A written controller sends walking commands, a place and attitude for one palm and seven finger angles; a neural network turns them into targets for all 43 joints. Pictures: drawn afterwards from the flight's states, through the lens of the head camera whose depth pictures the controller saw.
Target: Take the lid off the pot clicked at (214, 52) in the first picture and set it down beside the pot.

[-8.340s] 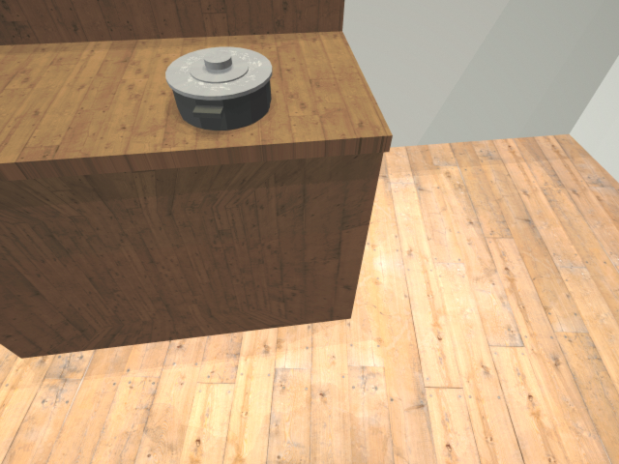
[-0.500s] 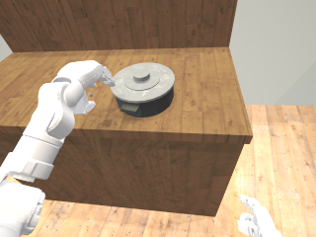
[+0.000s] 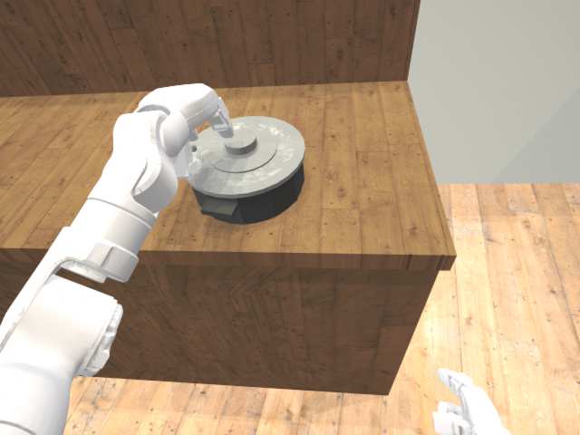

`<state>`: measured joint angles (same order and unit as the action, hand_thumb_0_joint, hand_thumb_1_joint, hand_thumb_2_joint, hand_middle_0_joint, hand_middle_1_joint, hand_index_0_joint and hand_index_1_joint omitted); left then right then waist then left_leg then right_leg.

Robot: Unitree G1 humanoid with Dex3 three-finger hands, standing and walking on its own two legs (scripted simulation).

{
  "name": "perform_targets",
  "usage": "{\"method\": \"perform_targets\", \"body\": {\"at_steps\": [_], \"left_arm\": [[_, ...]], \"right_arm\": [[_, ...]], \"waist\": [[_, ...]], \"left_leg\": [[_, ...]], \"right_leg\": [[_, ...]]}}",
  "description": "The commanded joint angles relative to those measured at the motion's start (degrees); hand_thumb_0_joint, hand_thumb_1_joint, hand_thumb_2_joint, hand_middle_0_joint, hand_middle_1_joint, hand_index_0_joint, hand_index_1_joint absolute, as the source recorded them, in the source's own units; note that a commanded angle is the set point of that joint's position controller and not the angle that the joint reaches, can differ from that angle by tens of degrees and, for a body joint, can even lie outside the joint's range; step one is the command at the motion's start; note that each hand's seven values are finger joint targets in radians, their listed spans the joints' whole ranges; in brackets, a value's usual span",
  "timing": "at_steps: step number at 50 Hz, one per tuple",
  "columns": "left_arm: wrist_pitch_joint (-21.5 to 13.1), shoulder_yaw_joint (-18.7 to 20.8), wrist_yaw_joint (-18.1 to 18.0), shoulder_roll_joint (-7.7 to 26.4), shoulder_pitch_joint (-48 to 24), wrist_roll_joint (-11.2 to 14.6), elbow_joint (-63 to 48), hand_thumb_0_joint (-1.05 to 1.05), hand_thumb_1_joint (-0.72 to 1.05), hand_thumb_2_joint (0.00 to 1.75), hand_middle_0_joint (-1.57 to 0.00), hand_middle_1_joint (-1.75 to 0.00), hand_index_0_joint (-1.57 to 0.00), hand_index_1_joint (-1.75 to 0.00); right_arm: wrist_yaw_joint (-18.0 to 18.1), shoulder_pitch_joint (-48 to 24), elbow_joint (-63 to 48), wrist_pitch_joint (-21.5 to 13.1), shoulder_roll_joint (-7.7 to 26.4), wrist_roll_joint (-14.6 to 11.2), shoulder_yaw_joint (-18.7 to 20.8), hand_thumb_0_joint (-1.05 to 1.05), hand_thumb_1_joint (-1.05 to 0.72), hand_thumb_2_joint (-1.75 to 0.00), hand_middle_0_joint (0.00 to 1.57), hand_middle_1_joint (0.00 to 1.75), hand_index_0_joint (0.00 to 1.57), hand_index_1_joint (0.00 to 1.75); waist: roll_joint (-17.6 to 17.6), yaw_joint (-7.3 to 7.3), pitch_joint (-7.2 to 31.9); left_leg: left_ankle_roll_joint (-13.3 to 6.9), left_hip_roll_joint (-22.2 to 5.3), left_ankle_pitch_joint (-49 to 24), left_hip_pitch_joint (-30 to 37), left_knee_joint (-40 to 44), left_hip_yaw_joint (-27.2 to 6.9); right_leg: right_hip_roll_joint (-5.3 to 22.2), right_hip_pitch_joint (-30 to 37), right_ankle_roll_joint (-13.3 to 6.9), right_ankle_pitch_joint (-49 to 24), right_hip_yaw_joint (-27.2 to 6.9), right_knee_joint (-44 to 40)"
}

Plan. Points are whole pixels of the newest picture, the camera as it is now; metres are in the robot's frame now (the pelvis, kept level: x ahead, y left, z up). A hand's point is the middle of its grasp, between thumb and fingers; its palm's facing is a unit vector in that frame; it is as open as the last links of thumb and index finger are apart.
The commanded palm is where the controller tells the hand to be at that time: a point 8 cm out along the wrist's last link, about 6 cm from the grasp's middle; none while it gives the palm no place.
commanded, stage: move the open hand above the knob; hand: left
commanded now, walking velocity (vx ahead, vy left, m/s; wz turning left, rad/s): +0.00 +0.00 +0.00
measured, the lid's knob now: (240, 141) +0.52 +0.11 +0.14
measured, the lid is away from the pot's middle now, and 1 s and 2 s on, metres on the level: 0.00 0.00 0.00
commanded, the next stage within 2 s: lower the open fingers around the knob in 1.18 s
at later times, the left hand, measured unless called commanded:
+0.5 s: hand (231, 113) +0.49 +0.11 +0.21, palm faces -0.27 -0.07 -0.96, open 9.9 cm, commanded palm +0.48 +0.12 +0.28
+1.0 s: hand (225, 113) +0.49 +0.11 +0.22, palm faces -0.26 -0.05 -0.96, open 9.9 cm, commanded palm +0.47 +0.12 +0.28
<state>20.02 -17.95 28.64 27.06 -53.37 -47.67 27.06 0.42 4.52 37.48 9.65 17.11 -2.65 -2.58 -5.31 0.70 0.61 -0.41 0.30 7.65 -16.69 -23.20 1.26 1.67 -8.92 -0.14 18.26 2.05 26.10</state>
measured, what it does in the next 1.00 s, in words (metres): stands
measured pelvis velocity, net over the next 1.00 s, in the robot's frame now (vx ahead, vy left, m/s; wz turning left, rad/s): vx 0.01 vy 0.01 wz -0.04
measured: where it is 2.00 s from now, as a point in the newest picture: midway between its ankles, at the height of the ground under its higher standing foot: outside the picture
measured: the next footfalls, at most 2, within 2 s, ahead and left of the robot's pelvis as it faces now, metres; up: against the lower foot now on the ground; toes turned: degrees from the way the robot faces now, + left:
none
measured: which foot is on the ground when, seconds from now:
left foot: down 0.00-1.00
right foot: down 0.00-1.00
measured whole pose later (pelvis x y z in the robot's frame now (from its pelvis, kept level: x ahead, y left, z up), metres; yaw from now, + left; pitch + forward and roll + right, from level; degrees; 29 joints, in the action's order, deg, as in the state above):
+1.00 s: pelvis +0.01 +0.01 +0.00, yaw -2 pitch +4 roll +1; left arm 18.8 -18.5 27.1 22.8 -68.6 -50.5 49.5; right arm 1.2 9.8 39.9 10.1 16.7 -2.5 -0.8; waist -3.6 -2.7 2.7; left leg -1.0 0.1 8.5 -17.8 -22.3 3.6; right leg 1.7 -10.7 0.4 17.9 -0.4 24.7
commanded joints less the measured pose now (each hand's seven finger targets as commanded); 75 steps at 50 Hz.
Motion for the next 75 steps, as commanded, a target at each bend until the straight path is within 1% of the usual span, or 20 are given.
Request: {"method": "perform_targets", "body": {"at_steps": [1,6,9,12,16,22,29,32,34,37,39,42,44,48,52,55,59,63,67,75], "left_arm": [[-0.4,7.9,-2.8,11.8,-33.1,-2.2,-5.8,0.0,-0.39,1.7,-0.88,-0.08,-0.88,-0.08],[-0.1,6.7,-3.1,10.2,-36.6,-2.6,1.6,0.0,-0.39,1.7,-0.88,-0.08,-0.88,-0.08],[-1.1,7.3,-3.9,10.7,-41.9,-2.7,-1.7,0.0,-0.39,1.7,-0.88,-0.08,-0.88,-0.08],[-0.8,6.2,-3.8,9.1,-41.1,-3.2,8.2,0.0,-0.39,1.7,-0.88,-0.08,-0.88,-0.08],[-1.6,5.4,-4.4,7.8,-45.6,-3.6,7.1,0.0,-0.39,1.7,-0.88,-0.08,-0.88,-0.08],[-2.0,5.4,-4.6,8.1,-47.5,-4.2,17.2,0.0,-0.39,1.7,-0.88,-0.08,-0.88,-0.08],[-3.6,9.2,-5.1,12.9,-46.7,-5.0,16.3,0.0,-0.39,1.7,-0.88,-0.08,-0.88,-0.08],[-3.6,6.2,-5.0,9.3,-48.7,-5.1,14.7,0.0,-0.39,1.7,-0.88,-0.08,-0.88,-0.08],[-3.9,7.6,-5.2,10.9,-49.5,-4.7,9.4,0.0,-0.39,1.7,-0.88,-0.08,-0.88,-0.08],[-2.6,8.3,-4.8,11.5,-45.7,-5.1,16.1,0.0,-0.39,1.7,-0.88,-0.08,-0.88,-0.08],[-3.2,8.6,-4.9,12.6,-48.1,-4.8,9.6,0.0,-0.39,1.7,-0.88,-0.08,-0.88,-0.08],[-2.1,4.1,-4.5,6.0,-45.5,-5.0,12.1,0.0,-0.39,1.7,-0.88,-0.08,-0.88,-0.08],[-1.1,5.6,-4.0,7.7,-44.5,-4.3,14.9,0.0,-0.39,1.7,-0.88,-0.08,-0.88,-0.08],[-2.1,3.7,-4.4,6.4,-51.6,-3.9,9.5,0.0,-0.39,1.7,-0.88,-0.08,-0.88,-0.08],[-1.0,2.7,-4.5,4.5,-50.0,-4.7,18.9,0.0,-0.39,1.7,-0.88,-0.08,-0.88,-0.08],[-1.6,1.8,-4.9,3.4,-55.1,-4.7,16.6,0.0,-0.39,1.7,-0.88,-0.08,-0.88,-0.08],[-1.7,5.0,-5.5,7.6,-53.4,-5.3,20.2,0.0,-0.39,1.7,-0.88,-0.08,-0.88,-0.08],[-1.8,2.6,-5.5,3.8,-53.5,-5.4,19.2,0.0,-0.39,1.7,-0.88,-0.08,-0.88,-0.08],[1.5,4.7,-3.6,5.8,-51.5,-4.1,25.7,0.0,-0.39,1.7,-0.88,-0.08,-0.88,-0.08],[0.6,4.2,-2.1,5.4,-50.6,-4.1,21.6,0.0,-0.39,1.7,-0.88,-0.08,-0.88,-0.08]], "right_arm": [[0.5,-6.1,-7.7,-2.0,6.4,-0.1,2.3,0.0,-0.9,-0.9,0.2,0.3,0.2,0.3],[0.7,-4.0,-6.3,-1.2,6.7,-0.2,2.4,0.0,-0.9,-0.9,0.2,0.3,0.2,0.3],[0.6,-3.0,-6.4,-1.6,6.6,0.3,2.9,0.0,-0.9,-0.9,0.2,0.3,0.2,0.3],[0.9,-1.3,-5.0,-1.2,6.8,0.0,2.8,0.0,-0.9,-0.9,0.2,0.3,0.2,0.3],[0.8,0.1,-4.9,-1.3,6.7,0.3,3.5,0.0,-0.9,-0.9,0.2,0.3,0.2,0.3],[1.4,2.9,-3.2,-1.1,7.1,0.2,3.8,0.0,-0.9,-0.9,0.2,0.3,0.2,0.3],[1.2,4.3,-3.8,-0.7,7.8,0.4,4.3,0.0,-0.9,-0.9,0.2,0.3,0.2,0.3],[1.2,4.1,-4.1,-0.9,7.2,0.2,4.5,0.0,-0.9,-0.9,0.2,0.3,0.2,0.3],[1.0,3.9,-4.8,-1.3,7.5,0.2,4.6,0.0,-0.9,-0.9,0.2,0.3,0.2,0.3],[1.2,4.2,-3.9,-0.9,7.7,0.1,4.4,0.0,-0.9,-0.9,0.2,0.3,0.2,0.3],[1.1,3.4,-5.0,-1.2,7.6,0.2,4.4,0.0,-0.9,-0.9,0.2,0.3,0.2,0.3],[1.0,2.7,-4.9,-1.3,6.7,0.0,4.5,0.0,-0.9,-0.9,0.2,0.3,0.2,0.3],[1.1,2.8,-4.2,-0.8,7.4,0.0,4.3,0.0,-0.9,-0.9,0.2,0.3,0.2,0.3],[1.5,2.2,-4.6,-1.6,6.8,0.2,4.0,0.0,-0.9,-0.9,0.2,0.3,0.2,0.3],[1.8,2.6,-2.7,-0.9,6.7,0.1,3.4,0.0,-0.9,-0.9,0.2,0.3,0.2,0.3],[1.9,2.1,-2.8,-1.3,6.4,0.3,3.4,0.0,-0.9,-0.9,0.2,0.3,0.2,0.3],[2.2,3.3,-2.3,-1.3,6.8,0.6,3.3,0.0,-0.9,-0.9,0.2,0.3,0.2,0.3],[1.8,3.2,-2.5,-1.2,6.6,0.6,3.5,0.0,-0.9,-0.9,0.2,0.3,0.2,0.3],[2.0,4.1,-1.4,-1.3,7.3,0.7,3.4,0.0,-0.9,-0.9,0.2,0.3,0.2,0.3],[1.9,4.8,-2.1,-2.1,7.6,1.1,4.2,0.0,-0.9,-0.9,0.2,0.3,0.2,0.3]], "waist": [[7.4,-0.71,22.9],[9.7,-1.62,21.0],[7.1,-1.79,26.1],[10.3,-2.53,21.8],[8.5,-3.15,25.5],[10.9,-4.27,22.4],[9.9,-3.23,25.8],[8.5,-3.92,25.8],[6.4,-3.48,28.8],[9.8,-3.48,23.9],[8.0,-2.92,27.5],[7.1,-3.85,24.9],[9.8,-3.88,21.3],[6.5,-4.17,25.4],[9.7,-4.6,20.9],[8.2,-5.02,23.7],[9.9,-4.31,25.1],[8.2,-4.26,25.2],[11.8,-3.97,22.7],[10.8,-4.09,25.1]], "left_leg": [[-3.0,4.1,-16.0,17.7,-2.1,0.2],[-3.0,4.1,-14.4,16.4,-1.6,0.6],[-3.4,4.2,-17.3,19.5,-2.3,0.3],[-3.3,4.1,-15.5,16.3,-1.7,0.9],[-3.7,4.0,-19.0,19.0,-2.5,1.0],[-4.1,4.1,-16.6,16.0,-2.0,2.2],[-4.3,3.6,-18.8,16.5,-1.8,2.3],[-4.5,3.5,-19.9,18.1,-2.1,2.4],[-4.5,3.1,-24.0,20.9,-2.5,1.6],[-4.4,3.2,-19.1,17.3,-1.8,2.4],[-4.6,3.2,-21.3,19.2,-2.0,2.2],[-4.5,3.0,-21.8,20.5,-2.7,1.7],[-4.2,3.0,-17.1,18.3,-1.6,2.0],[-4.2,3.2,-17.2,20.8,-2.0,1.5],[-3.8,3.0,-13.2,17.5,-0.7,1.5],[-3.7,3.0,-13.8,19.3,-1.0,1.4],[-3.9,3.0,-12.9,17.5,-0.6,1.7],[-3.7,2.7,-15.8,18.5,-0.9,1.5],[-4.4,3.5,-13.3,16.1,-0.4,2.0],[-4.7,3.6,-15.9,18.0,-1.7,2.1]], "right_leg": [[-3.9,-2.7,-1.8,-25.2,0.0,-2.8],[-3.9,-3.5,-1.6,-24.8,0.1,-3.3],[-4.1,-2.4,-1.8,-26.8,-0.4,-3.0],[-4.0,-3.7,-1.5,-26.4,-0.1,-3.2],[-4.2,-3.4,-1.6,-29.0,-0.6,-2.9],[-4.1,-3.8,-1.1,-29.9,-1.0,-3.8],[-4.0,-1.5,-1.2,-31.0,-1.4,-3.6],[-4.2,-3.0,-1.2,-30.3,-1.4,-3.7],[-4.3,-2.6,-1.3,-30.9,-1.5,-3.6],[-4.3,-3.7,-1.2,-28.8,-1.1,-4.0],[-4.1,-1.8,-1.2,-30.5,-1.6,-3.8],[-4.5,-5.9,-1.4,-27.1,-1.1,-3.9],[-4.4,-6.1,-1.4,-25.3,-0.8,-4.7],[-4.3,-6.4,-1.8,-24.8,-0.9,-4.2],[-4.1,-8.0,-1.8,-21.7,-0.6,-4.4],[-4.0,-7.8,-1.9,-22.0,-0.9,-4.1],[-3.7,-5.6,-1.8,-22.9,-1.3,-4.1],[-3.9,-6.1,-2.1,-23.7,-0.9,-3.6],[-3.9,-5.3,-1.4,-25.1,-1.1,-4.3],[-4.1,-5.1,-1.3,-27.2,-1.2,-3.8]]}}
